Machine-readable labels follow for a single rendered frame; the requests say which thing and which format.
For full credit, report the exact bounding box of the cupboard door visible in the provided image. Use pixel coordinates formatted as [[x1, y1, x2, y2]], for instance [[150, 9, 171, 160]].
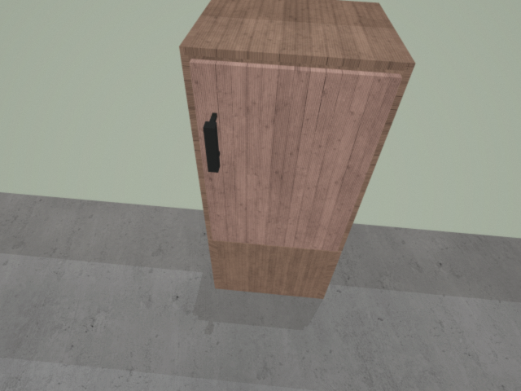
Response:
[[189, 59, 402, 252]]

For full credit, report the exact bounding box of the handle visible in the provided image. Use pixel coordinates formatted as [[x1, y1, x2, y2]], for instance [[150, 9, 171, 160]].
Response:
[[204, 112, 220, 173]]

